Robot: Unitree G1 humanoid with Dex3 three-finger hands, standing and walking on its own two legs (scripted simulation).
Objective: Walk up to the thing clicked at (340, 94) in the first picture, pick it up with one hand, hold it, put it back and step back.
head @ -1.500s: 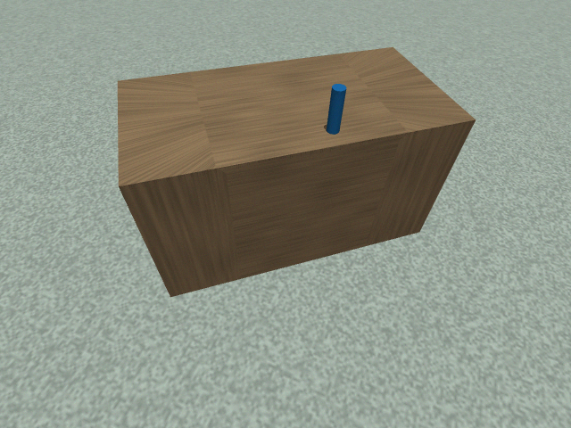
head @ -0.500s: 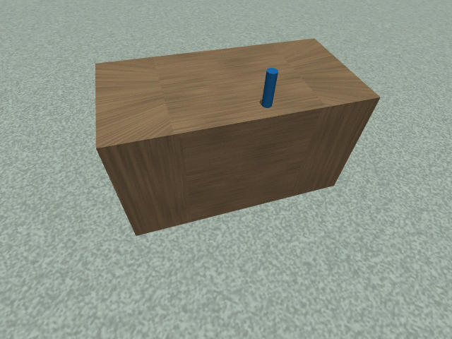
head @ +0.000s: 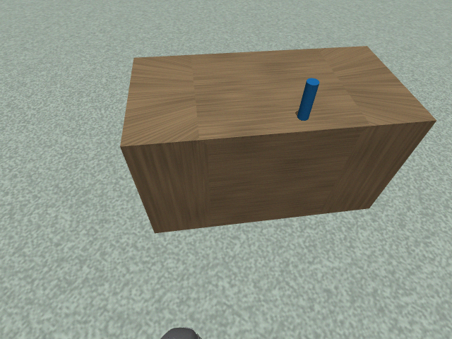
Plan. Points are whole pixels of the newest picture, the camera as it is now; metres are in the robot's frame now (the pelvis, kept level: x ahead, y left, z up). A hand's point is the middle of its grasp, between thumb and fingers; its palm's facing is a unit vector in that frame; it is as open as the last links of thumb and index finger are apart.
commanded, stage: walk up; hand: right
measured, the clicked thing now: (307, 100) +0.87 -0.20 -0.10
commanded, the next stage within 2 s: none
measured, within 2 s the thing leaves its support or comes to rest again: neither
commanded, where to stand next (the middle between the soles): +0.45 -0.07 m, yaw +11 degrees
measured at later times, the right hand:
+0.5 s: hand (375, 292) +0.27 -0.29 -0.13, palm faces -0.10 +0.91 -0.41, open 7.4 cm
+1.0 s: hand (354, 204) +0.49 -0.30 -0.15, palm faces -0.25 +0.87 -0.42, open 7.4 cm
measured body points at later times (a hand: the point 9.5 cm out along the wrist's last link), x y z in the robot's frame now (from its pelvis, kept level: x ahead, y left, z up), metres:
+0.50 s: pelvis +0.17 -0.02 -0.01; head +0.17 -0.01 +0.43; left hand +0.20 +0.32 -0.13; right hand +0.27 -0.33 -0.11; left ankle +0.19 +0.12 -0.74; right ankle +0.28 -0.18 -0.72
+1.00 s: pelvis +0.34 -0.05 -0.03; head +0.37 -0.02 +0.42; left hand +0.28 +0.26 -0.16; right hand +0.50 -0.34 -0.12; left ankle +0.40 +0.07 -0.74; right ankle +0.29 -0.18 -0.72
